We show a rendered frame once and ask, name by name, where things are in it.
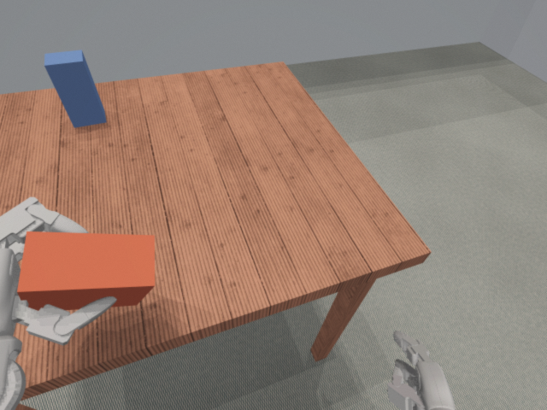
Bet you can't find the left robot hand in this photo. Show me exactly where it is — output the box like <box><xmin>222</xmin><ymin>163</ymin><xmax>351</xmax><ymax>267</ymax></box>
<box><xmin>0</xmin><ymin>197</ymin><xmax>117</xmax><ymax>346</ymax></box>

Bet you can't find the left robot forearm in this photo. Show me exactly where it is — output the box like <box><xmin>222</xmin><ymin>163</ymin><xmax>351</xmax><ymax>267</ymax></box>
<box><xmin>0</xmin><ymin>336</ymin><xmax>26</xmax><ymax>410</ymax></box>

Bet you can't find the table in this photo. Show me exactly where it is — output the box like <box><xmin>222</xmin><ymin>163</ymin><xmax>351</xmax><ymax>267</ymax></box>
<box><xmin>0</xmin><ymin>61</ymin><xmax>432</xmax><ymax>410</ymax></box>

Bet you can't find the sponge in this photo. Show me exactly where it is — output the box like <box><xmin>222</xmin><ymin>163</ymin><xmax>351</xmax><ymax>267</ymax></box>
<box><xmin>17</xmin><ymin>231</ymin><xmax>155</xmax><ymax>311</ymax></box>

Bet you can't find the right robot hand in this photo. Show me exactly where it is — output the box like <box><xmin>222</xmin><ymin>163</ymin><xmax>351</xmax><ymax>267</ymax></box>
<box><xmin>388</xmin><ymin>331</ymin><xmax>456</xmax><ymax>410</ymax></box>

